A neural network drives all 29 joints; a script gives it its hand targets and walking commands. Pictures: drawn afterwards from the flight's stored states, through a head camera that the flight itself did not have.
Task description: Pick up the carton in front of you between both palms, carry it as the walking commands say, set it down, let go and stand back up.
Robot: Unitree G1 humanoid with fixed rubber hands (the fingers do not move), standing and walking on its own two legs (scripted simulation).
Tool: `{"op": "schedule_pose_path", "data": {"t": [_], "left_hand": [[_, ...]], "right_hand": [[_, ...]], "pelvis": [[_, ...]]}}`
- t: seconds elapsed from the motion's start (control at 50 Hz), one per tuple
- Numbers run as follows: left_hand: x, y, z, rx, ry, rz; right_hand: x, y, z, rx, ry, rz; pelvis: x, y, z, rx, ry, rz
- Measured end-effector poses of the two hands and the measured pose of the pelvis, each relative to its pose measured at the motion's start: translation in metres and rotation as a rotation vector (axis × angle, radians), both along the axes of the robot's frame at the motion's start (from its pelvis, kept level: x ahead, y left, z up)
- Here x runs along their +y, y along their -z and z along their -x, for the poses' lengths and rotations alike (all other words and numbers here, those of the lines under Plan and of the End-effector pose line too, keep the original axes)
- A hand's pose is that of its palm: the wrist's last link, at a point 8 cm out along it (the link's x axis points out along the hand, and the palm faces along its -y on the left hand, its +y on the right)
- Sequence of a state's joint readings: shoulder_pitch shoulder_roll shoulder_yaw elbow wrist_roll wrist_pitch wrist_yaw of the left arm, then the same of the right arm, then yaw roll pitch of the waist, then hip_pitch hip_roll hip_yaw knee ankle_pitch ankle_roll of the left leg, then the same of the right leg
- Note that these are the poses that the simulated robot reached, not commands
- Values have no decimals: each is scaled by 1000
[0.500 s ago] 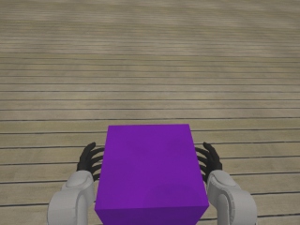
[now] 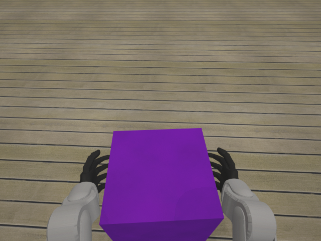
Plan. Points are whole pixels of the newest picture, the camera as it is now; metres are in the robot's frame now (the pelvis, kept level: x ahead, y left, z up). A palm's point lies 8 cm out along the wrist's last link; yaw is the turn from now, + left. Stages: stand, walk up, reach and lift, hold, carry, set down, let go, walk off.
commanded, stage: carry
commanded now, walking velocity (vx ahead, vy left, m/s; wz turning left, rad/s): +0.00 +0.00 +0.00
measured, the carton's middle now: (159, 192) +0.24 +0.01 +0.00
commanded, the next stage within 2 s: hold in 1.74 s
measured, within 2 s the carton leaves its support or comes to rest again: neither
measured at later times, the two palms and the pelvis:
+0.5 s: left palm (107, 114) +0.44 +0.16 +0.07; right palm (209, 117) +0.42 -0.14 +0.07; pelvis +0.21 +0.03 -0.02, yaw -3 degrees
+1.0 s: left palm (113, 118) +0.44 +0.15 +0.05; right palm (213, 121) +0.42 -0.15 +0.05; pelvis +0.21 +0.01 -0.02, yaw -3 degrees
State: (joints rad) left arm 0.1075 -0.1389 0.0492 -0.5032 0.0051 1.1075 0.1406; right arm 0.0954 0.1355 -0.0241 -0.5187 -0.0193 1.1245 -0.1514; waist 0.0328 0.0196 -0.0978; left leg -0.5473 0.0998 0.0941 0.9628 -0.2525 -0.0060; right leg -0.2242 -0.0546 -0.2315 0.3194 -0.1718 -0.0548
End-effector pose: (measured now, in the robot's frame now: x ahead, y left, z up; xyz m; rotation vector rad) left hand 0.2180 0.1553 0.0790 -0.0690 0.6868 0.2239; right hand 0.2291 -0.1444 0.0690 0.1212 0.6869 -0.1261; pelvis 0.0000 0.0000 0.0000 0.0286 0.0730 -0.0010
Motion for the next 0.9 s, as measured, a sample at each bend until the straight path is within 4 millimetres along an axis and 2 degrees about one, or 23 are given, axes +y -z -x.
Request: {"op": "schedule_pose_path", "data": {"t": [0.12,0.22,0.28,0.34,0.46,0.58,0.7,0.9], "left_hand": [[1,-10,-76,-64,44,8],[15,1,-142,-111,70,35],[19,13,-171,-64,72,60],[18,17,-189,-22,85,61],[10,13,-215,-23,100,44],[5,5,-234,-66,99,31],[1,12,-235,-44,87,30],[-5,20,-226,-19,97,26]], "right_hand": [[0,-13,-64,-64,41,15],[14,-11,-121,-109,66,45],[19,-4,-148,-64,63,77],[18,-1,-161,-22,79,73],[10,-2,-184,-24,98,55],[5,-7,-205,-67,92,49],[1,0,-210,-45,81,48],[-4,8,-199,-20,78,54]], "pelvis": [[9,2,-70,-18,9,9],[26,23,-132,-40,35,31],[30,24,-154,-29,46,9],[32,18,-169,-20,54,15],[29,15,-199,-14,56,10],[24,19,-217,-2,56,10],[17,22,-223,-6,54,11],[12,22,-216,-23,52,14]]}}
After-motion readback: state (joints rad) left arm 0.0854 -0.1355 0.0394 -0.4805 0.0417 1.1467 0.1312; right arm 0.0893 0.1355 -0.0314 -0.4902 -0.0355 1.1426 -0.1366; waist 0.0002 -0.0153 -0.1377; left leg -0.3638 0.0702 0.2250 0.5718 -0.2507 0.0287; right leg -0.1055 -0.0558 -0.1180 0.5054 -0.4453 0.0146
